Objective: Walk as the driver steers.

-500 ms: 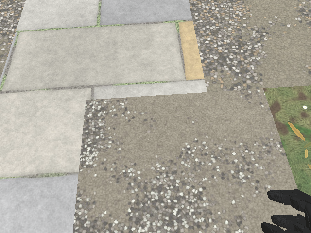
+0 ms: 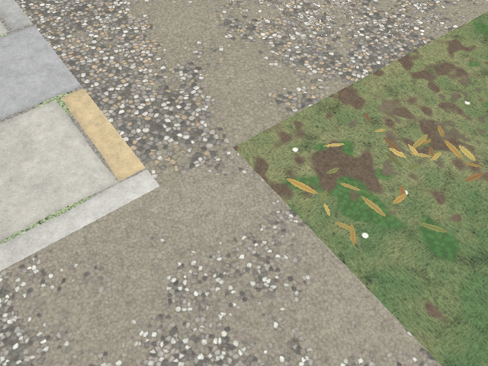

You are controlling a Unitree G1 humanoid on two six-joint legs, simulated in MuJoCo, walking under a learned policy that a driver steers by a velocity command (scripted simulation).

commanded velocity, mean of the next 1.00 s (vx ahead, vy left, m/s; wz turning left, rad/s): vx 0.19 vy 0.00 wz -0.12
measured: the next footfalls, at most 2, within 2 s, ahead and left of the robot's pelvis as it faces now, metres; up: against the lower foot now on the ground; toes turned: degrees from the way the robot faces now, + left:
right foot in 0.30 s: +0.07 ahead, -0.19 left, +0.00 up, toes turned -16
left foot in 0.68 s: +0.31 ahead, -0.04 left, +0.00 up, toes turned -14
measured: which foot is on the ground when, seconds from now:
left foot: down 0.00-0.30, up 0.32-0.66, down 0.68-1.00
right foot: up 0.00-0.28, down 0.30-0.70, up 0.72-1.00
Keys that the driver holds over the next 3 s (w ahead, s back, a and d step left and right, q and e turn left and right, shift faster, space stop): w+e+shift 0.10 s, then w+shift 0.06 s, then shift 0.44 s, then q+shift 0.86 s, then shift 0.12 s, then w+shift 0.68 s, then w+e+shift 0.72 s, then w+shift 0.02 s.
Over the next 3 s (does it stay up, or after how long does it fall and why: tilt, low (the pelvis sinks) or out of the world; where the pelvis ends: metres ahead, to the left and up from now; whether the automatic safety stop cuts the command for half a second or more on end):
stays up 1.11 0.20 -0.05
